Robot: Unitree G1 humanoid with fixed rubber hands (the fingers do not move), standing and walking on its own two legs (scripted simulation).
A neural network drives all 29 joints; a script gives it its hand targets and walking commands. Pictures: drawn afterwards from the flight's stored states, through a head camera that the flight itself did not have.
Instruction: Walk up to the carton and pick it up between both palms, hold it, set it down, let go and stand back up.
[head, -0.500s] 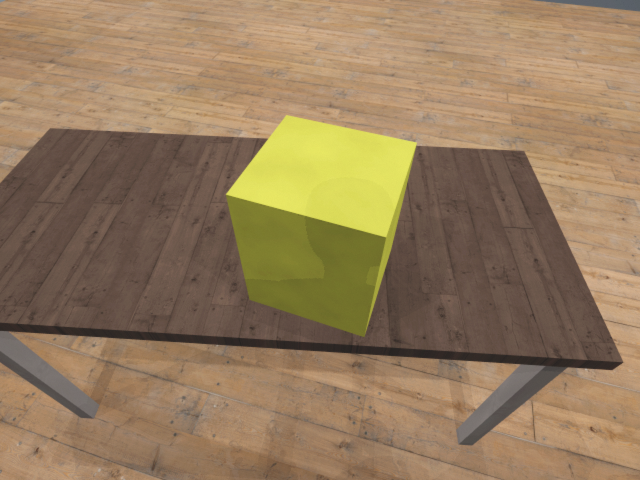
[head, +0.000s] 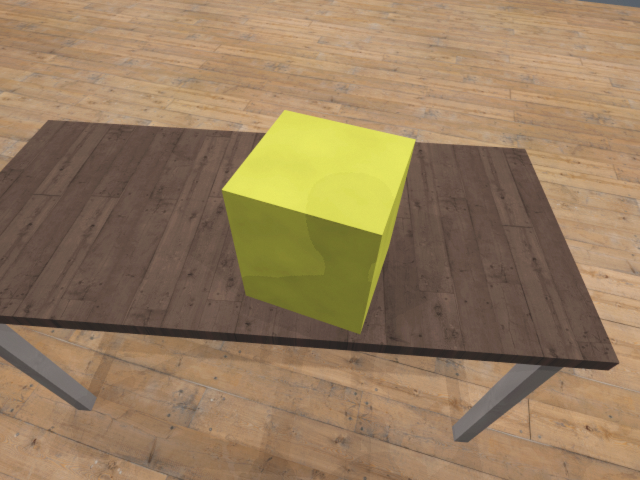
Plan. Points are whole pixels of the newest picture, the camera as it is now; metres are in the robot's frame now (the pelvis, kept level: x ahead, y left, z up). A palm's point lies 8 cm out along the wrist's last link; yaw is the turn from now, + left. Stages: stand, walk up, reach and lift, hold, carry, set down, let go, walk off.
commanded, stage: stand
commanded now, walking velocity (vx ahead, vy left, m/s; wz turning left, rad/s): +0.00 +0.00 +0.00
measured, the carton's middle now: (323, 224) +0.48 +0.01 +0.01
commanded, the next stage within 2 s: none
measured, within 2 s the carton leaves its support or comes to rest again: neither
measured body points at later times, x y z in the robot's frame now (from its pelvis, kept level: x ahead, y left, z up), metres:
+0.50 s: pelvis +0.01 -0.01 +0.00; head +0.02 -0.01 +0.45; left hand -0.02 +0.21 -0.16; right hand +0.00 -0.22 -0.17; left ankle +0.04 +0.14 -0.74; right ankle -0.04 -0.08 -0.74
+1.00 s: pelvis +0.02 -0.01 +0.00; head +0.03 -0.02 +0.45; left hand -0.02 +0.20 -0.16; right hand +0.01 -0.22 -0.17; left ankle +0.04 +0.14 -0.74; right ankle -0.04 -0.08 -0.74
